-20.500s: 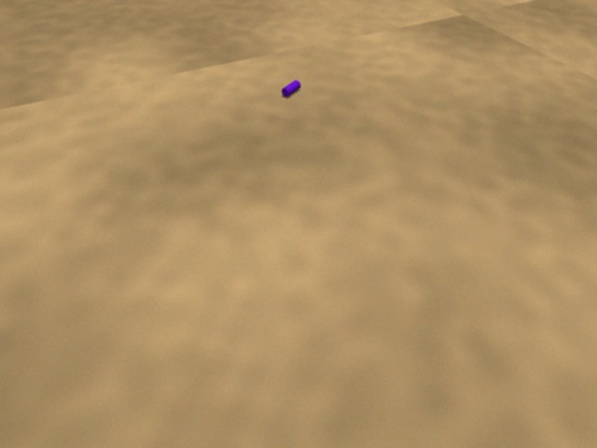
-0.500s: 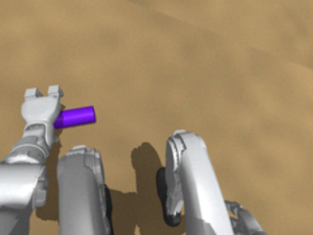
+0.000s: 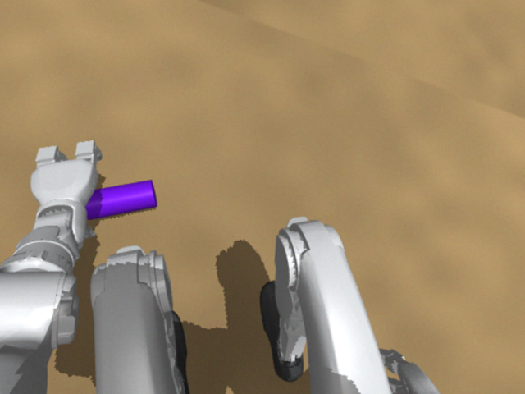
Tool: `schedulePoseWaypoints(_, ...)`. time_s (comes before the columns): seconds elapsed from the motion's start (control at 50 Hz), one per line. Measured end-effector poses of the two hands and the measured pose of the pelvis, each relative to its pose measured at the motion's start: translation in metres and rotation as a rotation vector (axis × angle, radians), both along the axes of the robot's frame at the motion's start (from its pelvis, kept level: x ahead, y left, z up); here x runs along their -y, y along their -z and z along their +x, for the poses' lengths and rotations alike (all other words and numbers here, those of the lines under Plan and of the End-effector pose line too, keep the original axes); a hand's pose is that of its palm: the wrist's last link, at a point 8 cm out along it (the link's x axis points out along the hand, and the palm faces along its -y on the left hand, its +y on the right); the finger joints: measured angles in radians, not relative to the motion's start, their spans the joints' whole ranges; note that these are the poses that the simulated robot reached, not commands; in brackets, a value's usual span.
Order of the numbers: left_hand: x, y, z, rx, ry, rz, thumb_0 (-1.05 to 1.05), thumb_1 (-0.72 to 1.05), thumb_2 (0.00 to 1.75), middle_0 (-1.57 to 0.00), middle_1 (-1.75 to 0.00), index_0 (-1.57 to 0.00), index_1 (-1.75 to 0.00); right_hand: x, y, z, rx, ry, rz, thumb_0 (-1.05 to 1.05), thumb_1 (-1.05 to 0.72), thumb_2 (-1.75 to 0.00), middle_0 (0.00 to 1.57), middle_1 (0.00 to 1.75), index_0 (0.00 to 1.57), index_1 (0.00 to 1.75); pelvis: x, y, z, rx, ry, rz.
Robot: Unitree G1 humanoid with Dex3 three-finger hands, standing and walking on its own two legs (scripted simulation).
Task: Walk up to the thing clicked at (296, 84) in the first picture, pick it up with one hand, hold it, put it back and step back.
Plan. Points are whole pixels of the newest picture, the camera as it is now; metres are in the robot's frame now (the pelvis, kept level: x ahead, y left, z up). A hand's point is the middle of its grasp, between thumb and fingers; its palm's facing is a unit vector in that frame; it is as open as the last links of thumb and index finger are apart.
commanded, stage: rise first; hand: left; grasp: from above
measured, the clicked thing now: (121, 199) +0.45 +0.20 -0.30
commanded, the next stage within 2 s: approach in 0.94 s
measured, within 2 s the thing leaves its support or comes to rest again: neither
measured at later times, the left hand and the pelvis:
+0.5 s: hand (79, 205) +0.42 +0.24 -0.18, palm faces -0.44 -0.08 -0.90, open 14.2 cm; pelvis +0.00 +0.00 +0.00, yaw +0 degrees
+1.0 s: hand (78, 205) +0.42 +0.24 -0.18, palm faces -0.45 -0.08 -0.89, open 14.3 cm; pelvis +0.00 +0.00 +0.00, yaw +0 degrees
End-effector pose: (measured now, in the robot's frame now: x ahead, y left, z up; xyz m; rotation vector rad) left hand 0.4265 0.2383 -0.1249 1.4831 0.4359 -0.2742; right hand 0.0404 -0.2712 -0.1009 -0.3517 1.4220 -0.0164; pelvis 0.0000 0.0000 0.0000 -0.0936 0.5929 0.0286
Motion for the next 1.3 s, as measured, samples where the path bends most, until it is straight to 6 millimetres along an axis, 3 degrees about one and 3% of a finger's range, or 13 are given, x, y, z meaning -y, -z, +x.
schedulePoseWaypoints(0.28,0.001,-0.007,-0.006,-0.005,-0.002,-0.007,0.00,-0.56,1.04,-0.09,-0.98,-0.08,-1.01,0.002,-0.004,0.004,0.025,-0.007,-0.003,0.00,-0.91,-0.90,0.20,0.30,0.20,0.30,0.000,-0.004,-0.003,0.004,-0.003,0.001)
schedulePoseWaypoints(1.1,-0.002,0.004,-0.006,-0.011,0.011,-0.014,0.00,-0.57,1.05,-0.10,-0.96,-0.07,-1.00,0.003,-0.001,0.000,0.002,-0.035,0.017,0.00,-0.91,-0.90,0.20,0.30,0.20,0.30,0.001,0.003,-0.001,0.011,-0.004,-0.002)
schedulePoseWaypoints(1.22,0.005,0.006,0.001,0.004,0.041,-0.010,0.00,-0.58,1.06,-0.09,-0.98,-0.07,-1.01,0.003,-0.001,-0.003,-0.007,-0.043,0.015,0.00,-0.91,-0.90,0.20,0.30,0.20,0.30,0.001,0.005,-0.001,0.010,-0.004,-0.002)
schedulePoseWaypoints(1.3,0.023,0.006,0.015,0.023,0.078,-0.015,0.00,-0.58,1.06,-0.09,-0.99,-0.07,-1.02,0.001,0.000,-0.007,-0.021,-0.051,0.025,0.00,-0.91,-0.90,0.20,0.30,0.20,0.30,0.001,0.006,-0.001,0.007,-0.003,-0.004)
